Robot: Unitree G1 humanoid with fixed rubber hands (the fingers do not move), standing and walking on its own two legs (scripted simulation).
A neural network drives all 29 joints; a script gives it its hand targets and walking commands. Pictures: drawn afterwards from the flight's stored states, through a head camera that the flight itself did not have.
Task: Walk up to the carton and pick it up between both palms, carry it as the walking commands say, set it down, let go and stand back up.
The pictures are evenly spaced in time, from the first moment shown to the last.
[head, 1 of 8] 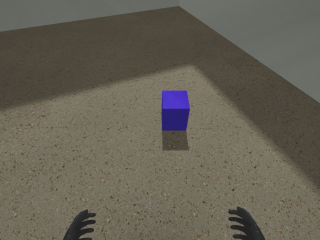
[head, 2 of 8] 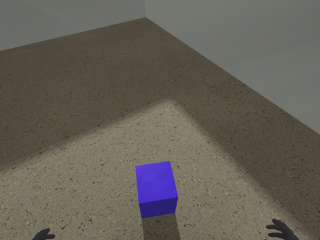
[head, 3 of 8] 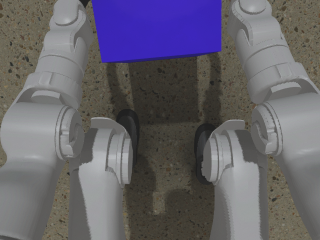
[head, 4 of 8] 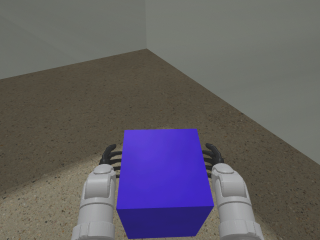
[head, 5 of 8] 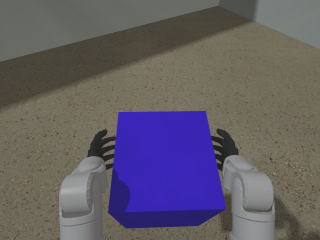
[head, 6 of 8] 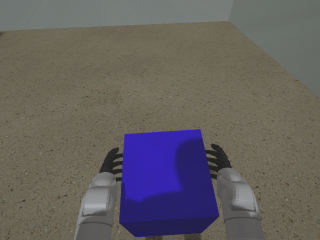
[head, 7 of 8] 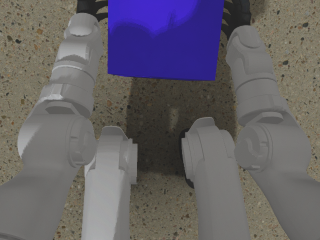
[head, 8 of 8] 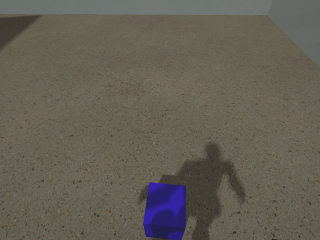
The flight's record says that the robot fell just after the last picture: no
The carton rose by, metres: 0.66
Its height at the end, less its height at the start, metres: +0.00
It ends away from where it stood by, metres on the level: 1.71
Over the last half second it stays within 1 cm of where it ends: yes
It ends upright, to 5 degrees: yes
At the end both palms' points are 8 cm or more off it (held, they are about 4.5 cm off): yes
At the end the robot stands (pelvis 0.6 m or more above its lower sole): yes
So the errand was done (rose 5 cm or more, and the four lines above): yes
